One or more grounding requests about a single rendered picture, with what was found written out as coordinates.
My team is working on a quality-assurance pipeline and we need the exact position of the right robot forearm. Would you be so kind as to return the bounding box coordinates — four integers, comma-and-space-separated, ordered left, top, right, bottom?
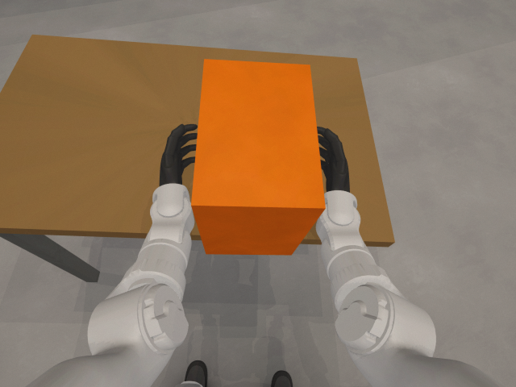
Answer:
316, 190, 409, 312

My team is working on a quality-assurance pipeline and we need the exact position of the left robot hand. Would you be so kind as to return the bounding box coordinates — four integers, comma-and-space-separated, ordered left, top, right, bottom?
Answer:
160, 124, 198, 186

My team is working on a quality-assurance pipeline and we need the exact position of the robot left upper arm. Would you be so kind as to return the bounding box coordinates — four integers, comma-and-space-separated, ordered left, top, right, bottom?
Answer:
26, 283, 189, 387

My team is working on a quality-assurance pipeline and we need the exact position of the robot left foot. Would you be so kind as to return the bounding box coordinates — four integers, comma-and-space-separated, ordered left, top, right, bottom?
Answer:
185, 360, 207, 387

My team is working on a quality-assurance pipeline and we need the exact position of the right robot hand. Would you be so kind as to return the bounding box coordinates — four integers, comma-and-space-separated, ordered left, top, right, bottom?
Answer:
317, 127, 350, 193

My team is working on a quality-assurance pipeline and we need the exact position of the robot right upper arm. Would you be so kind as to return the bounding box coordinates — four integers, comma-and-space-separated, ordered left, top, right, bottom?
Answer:
335, 284, 506, 387

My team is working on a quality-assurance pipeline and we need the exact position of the robot right foot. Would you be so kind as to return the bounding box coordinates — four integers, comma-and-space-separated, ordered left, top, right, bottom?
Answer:
271, 370, 293, 387

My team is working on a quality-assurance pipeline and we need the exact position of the table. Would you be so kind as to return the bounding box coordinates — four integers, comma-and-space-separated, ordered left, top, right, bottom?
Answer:
0, 35, 395, 282

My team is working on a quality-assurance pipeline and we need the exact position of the carton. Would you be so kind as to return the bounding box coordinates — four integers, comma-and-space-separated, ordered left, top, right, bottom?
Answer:
191, 59, 326, 256

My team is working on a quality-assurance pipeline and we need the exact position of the robot foot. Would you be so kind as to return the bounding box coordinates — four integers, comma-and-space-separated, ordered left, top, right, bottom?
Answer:
185, 360, 207, 387
271, 370, 293, 387

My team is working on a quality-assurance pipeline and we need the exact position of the left robot forearm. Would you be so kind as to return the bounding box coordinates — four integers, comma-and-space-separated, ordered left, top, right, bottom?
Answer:
88, 183, 194, 349

